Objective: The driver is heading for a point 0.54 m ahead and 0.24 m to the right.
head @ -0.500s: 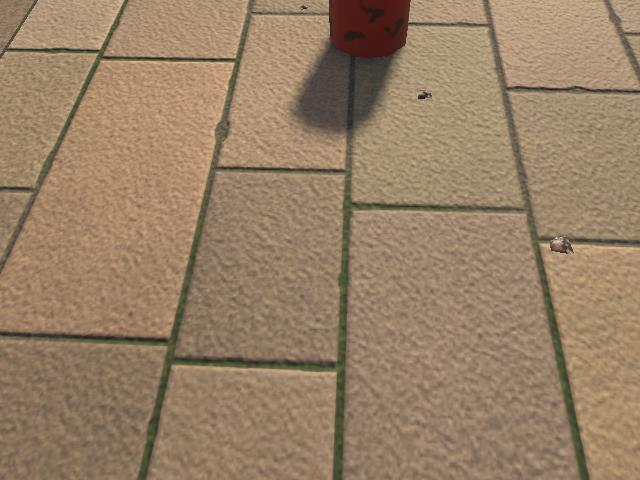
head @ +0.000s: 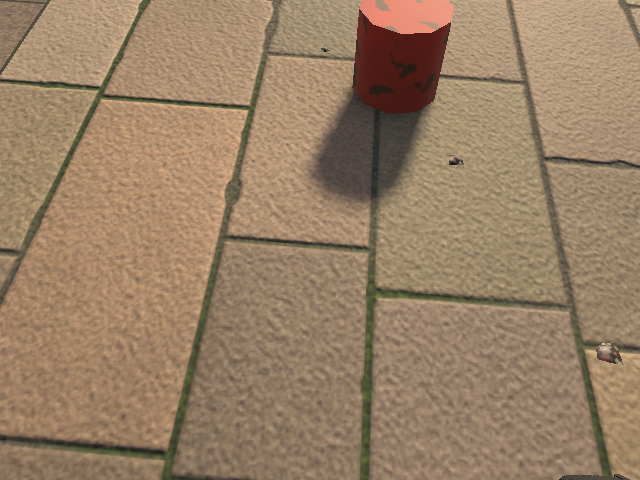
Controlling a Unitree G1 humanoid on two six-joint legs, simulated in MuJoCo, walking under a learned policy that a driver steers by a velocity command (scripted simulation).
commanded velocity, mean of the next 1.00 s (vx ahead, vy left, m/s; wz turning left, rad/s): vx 0.43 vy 0.00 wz -0.44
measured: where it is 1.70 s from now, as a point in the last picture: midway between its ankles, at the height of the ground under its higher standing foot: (410, 422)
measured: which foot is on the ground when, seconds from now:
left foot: down 0.00-0.46, up 0.48-0.90, down 0.92-1.00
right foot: up 0.00-0.46, down 0.48-0.94, up 0.96-1.00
